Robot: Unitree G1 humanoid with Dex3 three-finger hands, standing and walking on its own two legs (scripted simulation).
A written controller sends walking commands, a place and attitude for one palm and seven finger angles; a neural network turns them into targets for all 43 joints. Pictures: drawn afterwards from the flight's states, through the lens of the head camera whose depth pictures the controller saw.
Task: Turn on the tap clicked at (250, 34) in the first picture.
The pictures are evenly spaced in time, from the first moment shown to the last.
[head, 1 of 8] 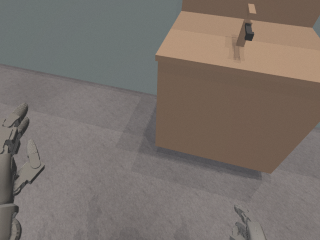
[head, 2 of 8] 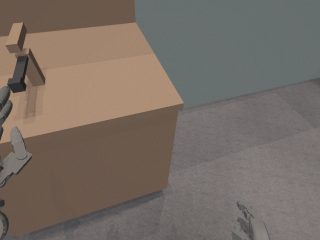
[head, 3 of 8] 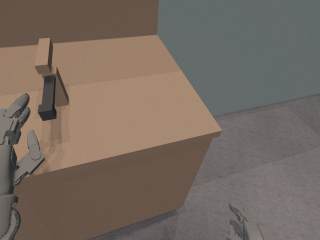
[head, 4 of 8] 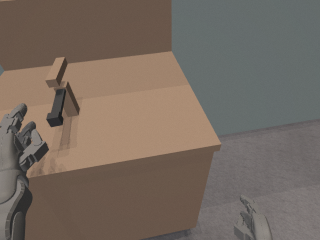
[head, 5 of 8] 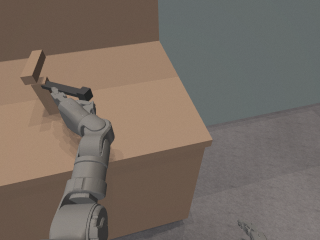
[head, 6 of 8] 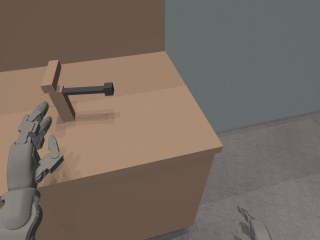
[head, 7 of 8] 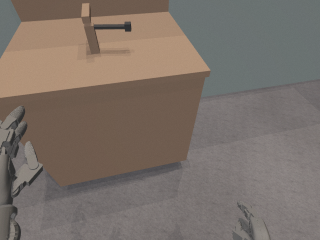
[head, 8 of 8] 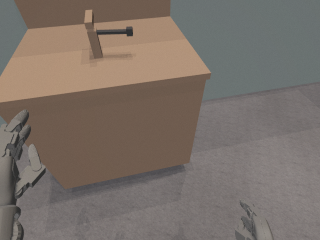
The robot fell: no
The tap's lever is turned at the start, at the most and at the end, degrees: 0 80 80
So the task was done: yes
